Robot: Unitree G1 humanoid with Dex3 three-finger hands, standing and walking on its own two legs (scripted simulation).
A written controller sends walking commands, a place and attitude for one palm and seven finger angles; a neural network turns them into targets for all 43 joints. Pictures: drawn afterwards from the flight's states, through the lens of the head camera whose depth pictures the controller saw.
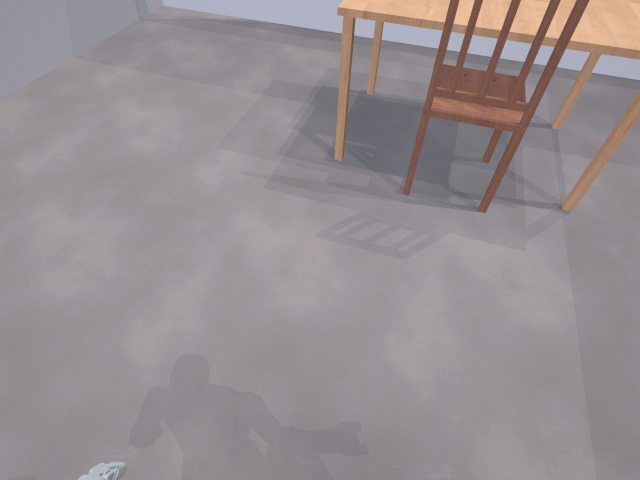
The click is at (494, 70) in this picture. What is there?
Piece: chair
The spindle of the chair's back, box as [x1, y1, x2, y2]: [478, 0, 520, 97]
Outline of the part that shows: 520,0 511,1 478,96 484,97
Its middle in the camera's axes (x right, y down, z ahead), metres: +0.60 -0.64 +1.29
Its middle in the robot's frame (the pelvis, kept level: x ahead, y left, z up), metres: +1.42 -0.53 -0.06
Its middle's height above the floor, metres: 0.71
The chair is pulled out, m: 0.00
